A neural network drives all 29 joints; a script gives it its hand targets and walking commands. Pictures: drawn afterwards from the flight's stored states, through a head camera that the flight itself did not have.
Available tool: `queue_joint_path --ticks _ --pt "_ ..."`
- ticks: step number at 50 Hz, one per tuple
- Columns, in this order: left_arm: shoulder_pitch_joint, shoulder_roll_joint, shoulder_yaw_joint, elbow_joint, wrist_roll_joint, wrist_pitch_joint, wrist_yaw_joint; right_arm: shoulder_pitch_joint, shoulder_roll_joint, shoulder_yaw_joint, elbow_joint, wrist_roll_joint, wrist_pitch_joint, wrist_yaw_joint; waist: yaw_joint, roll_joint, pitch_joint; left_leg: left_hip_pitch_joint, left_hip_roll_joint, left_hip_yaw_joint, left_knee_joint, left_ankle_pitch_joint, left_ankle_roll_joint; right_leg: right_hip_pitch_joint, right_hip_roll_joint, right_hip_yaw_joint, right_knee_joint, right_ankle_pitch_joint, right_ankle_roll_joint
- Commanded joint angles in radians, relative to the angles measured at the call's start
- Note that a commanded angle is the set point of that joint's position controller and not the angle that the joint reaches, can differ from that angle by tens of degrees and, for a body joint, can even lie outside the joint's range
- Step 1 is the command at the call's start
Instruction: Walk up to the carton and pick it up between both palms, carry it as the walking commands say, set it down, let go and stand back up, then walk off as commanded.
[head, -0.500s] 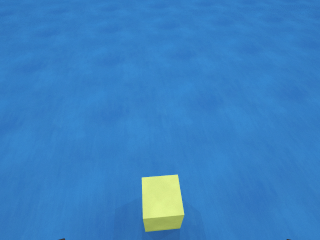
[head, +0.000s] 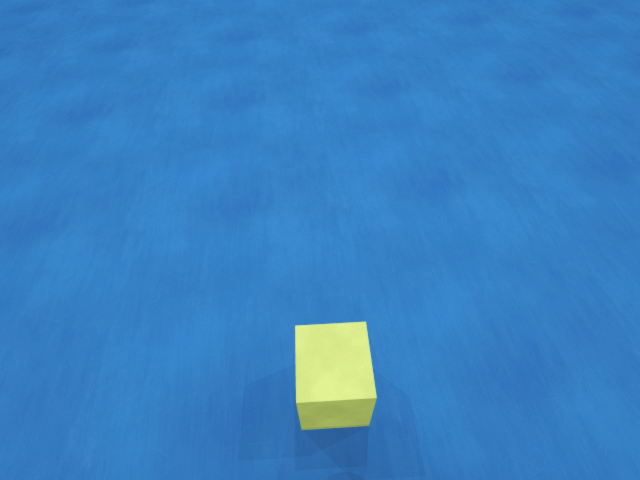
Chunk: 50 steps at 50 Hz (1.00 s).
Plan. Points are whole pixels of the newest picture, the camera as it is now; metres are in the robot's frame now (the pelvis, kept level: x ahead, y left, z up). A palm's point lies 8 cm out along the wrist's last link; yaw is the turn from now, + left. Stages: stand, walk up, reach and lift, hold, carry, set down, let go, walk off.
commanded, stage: stand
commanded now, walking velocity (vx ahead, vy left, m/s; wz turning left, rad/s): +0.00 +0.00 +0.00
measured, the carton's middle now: (333, 377) +0.49 +0.02 -0.65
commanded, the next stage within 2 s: walk off in 0.18 s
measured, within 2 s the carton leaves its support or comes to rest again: neither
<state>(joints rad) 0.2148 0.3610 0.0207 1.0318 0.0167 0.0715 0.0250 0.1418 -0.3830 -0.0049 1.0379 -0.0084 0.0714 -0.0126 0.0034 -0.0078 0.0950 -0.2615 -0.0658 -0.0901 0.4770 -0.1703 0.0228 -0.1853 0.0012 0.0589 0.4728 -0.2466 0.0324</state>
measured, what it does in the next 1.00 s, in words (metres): steps on the spot, turning right: right foot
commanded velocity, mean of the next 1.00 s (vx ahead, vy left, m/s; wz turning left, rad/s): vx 0.00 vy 0.00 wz -0.40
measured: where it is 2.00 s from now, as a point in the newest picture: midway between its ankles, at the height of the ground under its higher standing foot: outside the picture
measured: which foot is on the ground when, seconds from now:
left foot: down 0.00-1.00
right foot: down 0.00-0.72, up 0.74-0.98, down 1.00-1.00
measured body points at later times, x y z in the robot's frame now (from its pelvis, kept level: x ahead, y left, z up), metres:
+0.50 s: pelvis -0.01 +0.00 +0.00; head +0.00 +0.01 +0.45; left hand -0.01 +0.28 -0.14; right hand +0.05 -0.27 -0.14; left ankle +0.03 +0.11 -0.74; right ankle -0.04 -0.13 -0.74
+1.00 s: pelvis -0.02 -0.02 -0.01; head +0.01 -0.06 +0.44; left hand +0.15 +0.21 -0.13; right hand -0.04 -0.31 -0.16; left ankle +0.03 +0.11 -0.74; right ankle -0.05 -0.12 -0.74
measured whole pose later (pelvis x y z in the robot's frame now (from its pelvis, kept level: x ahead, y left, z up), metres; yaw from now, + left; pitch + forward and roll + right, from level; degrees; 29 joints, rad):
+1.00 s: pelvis -0.02 -0.02 -0.01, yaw -17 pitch +0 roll +1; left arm 0.18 0.28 0.02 0.85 0.01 0.04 -0.02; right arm 0.19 -0.32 -0.02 0.94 -0.03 0.04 -0.03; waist -0.01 0.03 0.09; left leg -0.29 0.13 0.19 0.59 -0.28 -0.04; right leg -0.28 -0.02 -0.06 0.60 -0.33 0.02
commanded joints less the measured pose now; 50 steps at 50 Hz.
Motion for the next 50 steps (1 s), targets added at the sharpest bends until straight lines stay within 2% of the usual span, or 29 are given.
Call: queue_joint_path --ticks 1,3,5,6,8,9,10,11,12,14,17,20,22,24,26,30,31,33,35,36,38,42,43,45,46,47,48,49,50 --pt "-0.03 0.182 0.022 -0.059 0.01 -0.019 0.006 -0.002 -0.093 -0.013 -0.041 -0.004 -0.009 0.011 -0.018 -0.123 -0.022 0.034 0.074 -0.054 0.05 -0.194 -0.022 -0.179 -0.214 0.201 -0.276 -0.289 -0.101" --pt "-0.077 0.192 0.019 -0.067 0.004 -0.026 0.007 0.087 -0.021 0.004 -0.024 -0.01 -0.022 0.015 -0.064 -0.151 -0.018 0.115 0.065 -0.014 0.163 -0.13 -0.022 -0.279 -0.228 0.198 -0.281 -0.289 -0.126" --pt "-0.068 0.125 0.008 -0.078 -0.007 -0.032 0.003 0.099 -0.01 0.009 -0.02 -0.004 -0.033 0.008 -0.054 -0.035 -0.061 0.09 0.094 -0.037 0.059 -0.093 -0.011 -0.187 -0.201 0.171 -0.228 -0.186 -0.109" --pt "-0.046 0.131 0.007 -0.069 -0.009 -0.03 -0.003 0.071 -0.036 0.008 -0.022 -0.019 -0.034 0.008 -0.037 -0.057 -0.049 0.052 0.111 -0.061 -0.023 -0.09 -0.009 -0.141 -0.15 0.124 -0.177 -0.171 -0.081" --pt "0.026 0.111 0.004 -0.05 -0.013 -0.018 -0.006 0.03 -0.111 -0.005 -0.042 -0.019 -0.047 0.008 0.001 0.058 -0.035 0.006 0.177 -0.144 -0.157 -0.138 0.003 -0.081 -0.077 0.065 -0.094 -0.103 -0.053" --pt "0.034 0.12 0.011 -0.047 -0.003 -0.023 -0.007 0.016 -0.136 -0.013 -0.052 -0.018 -0.039 0.006 0.018 0.068 -0.03 -0.039 0.176 -0.162 -0.22 -0.269 -0.003 -0.069 -0.038 0.01 -0.085 -0.107 -0.04" --pt "0.063 0.103 0.012 -0.036 -0.009 -0.018 -0.007 0.031 -0.133 -0.01 -0.053 -0.007 -0.042 0.001 0.032 0.17 0.026 -0.151 0.205 -0.207 -0.304 -0.441 0.004 -0.032 -0.031 0.009 -0.045 -0.106 -0.043" --pt "0.085 0.077 0.012 -0.025 -0.005 -0.017 -0.021 0.048 -0.11 0.002 -0.048 -0.004 -0.043 0.003 0.027 0.135 0.007 -0.221 0.235 -0.264 -0.346 -0.525 0.018 0.061 -0.003 -0.022 0.036 -0.114 -0.034" --pt "0.118 0.079 0.018 -0.017 -0.006 -0.014 -0.024 0.047 -0.101 -0.002 -0.055 0.001 -0.037 0.003 0.026 0.191 0.032 -0.243 0.234 -0.284 -0.373 -0.568 0.033 0.07 0.008 -0.044 0.103 -0.129 -0.034" --pt "0.153 0.047 0.008 0.007 0.009 -0.018 -0.019 0.042 -0.094 -0.004 -0.049 0.001 -0.041 -0.015 0.032 0.139 -0.045 -0.145 0.23 -0.257 -0.318 -0.43 0.053 0.078 -0.001 -0.029 0.1 -0.093 -0.053" --pt "0.082 -0.006 -0.015 -0.026 0.005 -0.043 -0.021 0.026 -0.063 0.005 -0.042 0.012 -0.036 -0.009 0.035 0.058 -0.076 -0.017 0.18 -0.151 -0.22 -0.204 0.014 0.031 -0.036 -0.013 -0.068 0.038 -0.054" --pt "0.066 0.05 -0.012 -0.024 0.01 -0.055 -0.001 0.08 -0.07 -0.014 -0.056 0.001 -0.037 -0.009 -0.015 0.028 -0.029 -0.015 0.152 -0.117 -0.152 -0.18 0.007 -0.019 -0.076 0.064 -0.149 -0.023 -0.057" --pt "0.035 0.106 0.002 -0.028 -0.002 -0.065 -0.005 0.078 -0.025 -0.007 -0.053 -0.008 -0.059 -0.01 -0.036 -0.125 -0.058 0.104 0.12 -0.011 -0.07 -0.002 0.0 -0.079 -0.12 0.094 -0.179 0.114 -0.045" --pt "0.04 0.076 0.004 -0.051 0.001 -0.075 -0.006 0.091 -0.043 -0.017 -0.04 0.002 -0.062 -0.025 -0.021 -0.067 -0.063 0.128 0.141 0.033 -0.018 0.027 -0.024 -0.108 -0.147 0.145 -0.184 0.108 -0.048" --pt "0.03 0.061 -0.001 -0.058 -0.011 -0.071 -0.008 0.131 -0.027 -0.016 -0.044 0.011 -0.06 -0.027 -0.037 -0.137 -0.042 0.11 0.156 0.034 -0.008 0.004 -0.028 -0.108 -0.14 0.12 -0.164 0.128 -0.048" --pt "0.002 0.106 0.024 -0.095 -0.001 -0.068 -0.016 0.081 -0.047 -0.024 -0.077 -0.001 -0.059 -0.032 -0.03 -0.014 -0.074 0.108 0.147 0.094 0.035 -0.006 -0.041 -0.137 -0.148 0.169 -0.104 0.209 -0.058" --pt "0.036 0.106 0.027 -0.103 -0.007 -0.062 -0.017 0.098 -0.066 -0.031 -0.074 -0.005 -0.063 -0.038 -0.025 -0.046 -0.081 0.117 0.185 0.053 0.026 0.037 -0.028 -0.154 -0.122 0.14 -0.065 0.168 -0.058" --pt "0.026 0.09 0.021 -0.122 -0.008 -0.048 -0.016 0.121 -0.056 -0.031 -0.071 0.0 -0.055 -0.041 -0.037 0.051 -0.089 0.123 0.239 0.013 -0.03 0.059 0.007 -0.158 -0.052 0.067 0.046 0.157 -0.026" --pt "0.022 0.024 0.014 -0.151 -0.005 -0.036 -0.012 0.146 -0.12 -0.048 -0.08 -0.005 -0.05 -0.047 -0.043 0.232 -0.13 0.169 0.437 -0.171 -0.154 0.183 0.127 -0.255 0.03 -0.036 0.352 -0.197 -0.002" --pt "0.028 0.021 0.028 -0.162 0.015 -0.03 -0.003 0.119 -0.101 -0.045 -0.085 -0.019 -0.05 -0.05 -0.032 0.231 -0.13 0.14 0.487 -0.209 -0.172 0.269 0.18 -0.262 0.01 -0.03 0.536 -0.353 -0.001" --pt "0.04 0.022 0.029 -0.167 0.011 -0.028 -0.016 0.083 -0.042 -0.032 -0.116 -0.014 -0.05 -0.052 -0.004 0.14 -0.082 0.039 0.424 -0.12 -0.183 0.208 0.153 -0.24 -0.026 -0.016 0.563 -0.32 -0.007" --pt "0.011 -0.057 0.005 -0.195 -0.001 -0.014 -0.028 0.052 -0.105 -0.042 -0.125 -0.026 -0.038 -0.05 -0.006 0.103 -0.058 0.035 0.335 0.081 -0.136 0.164 0.097 -0.214 -0.023 -0.099 0.4 -0.268 0.005" --pt "0.011 0.007 0.012 -0.219 -0.011 -0.018 -0.042 0.049 -0.135 -0.052 -0.138 -0.026 -0.029 -0.043 -0.013 0.172 -0.113 0.086 0.315 0.095 -0.115 0.109 0.097 -0.187 -0.019 -0.109 0.353 -0.259 0.026" --pt "0.027 -0.052 -0.003 -0.205 -0.025 -0.028 -0.05 0.05 -0.131 -0.064 -0.141 -0.042 -0.041 -0.021 -0.01 0.162 -0.105 0.095 0.377 0.109 -0.055 0.159 0.078 -0.136 -0.04 -0.135 0.149 -0.136 0.013" --pt "0.057 -0.03 0.009 -0.195 -0.019 -0.029 -0.05 0.06 -0.139 -0.067 -0.144 -0.024 -0.034 -0.007 0.005 0.131 -0.129 0.063 0.34 0.153 -0.008 0.088 0.044 -0.061 0.015 -0.186 0.046 -0.003 0.009" --pt "0.071 -0.004 0.019 -0.185 -0.007 -0.04 -0.046 0.1 -0.094 -0.055 -0.13 -0.015 -0.033 -0.019 0.005 0.053 -0.141 0.054 0.315 0.183 0.079 0.054 0.02 0.011 -0.001 -0.14 -0.057 0.055 0.001" --pt "0.115 0.07 0.04 -0.193 0.003 -0.047 -0.043 0.159 -0.043 -0.041 -0.142 -0.02 -0.033 -0.014 0.043 -0.184 -0.137 -0.102 0.246 0.27 0.265 -0.073 -0.045 0.106 -0.166 0.073 -0.2 0.076 -0.045" --pt "0.114 0.22 0.07 -0.204 0.01 -0.04 -0.029 0.1 0.046 -0.027 -0.184 -0.02 -0.028 -0.018 0.044 -0.454 -0.092 -0.354 0.083 0.232 0.472 -0.431 -0.088 0.104 -0.369 0.401 -0.226 0.34 -0.126" --pt "0.104 0.215 0.076 -0.194 0.015 -0.036 -0.023 0.065 0.013 -0.03 -0.196 -0.025 -0.015 -0.018 0.031 -0.319 -0.09 -0.305 0.155 0.116 0.581 -0.412 -0.073 0.052 -0.387 0.314 -0.188 0.391 -0.203"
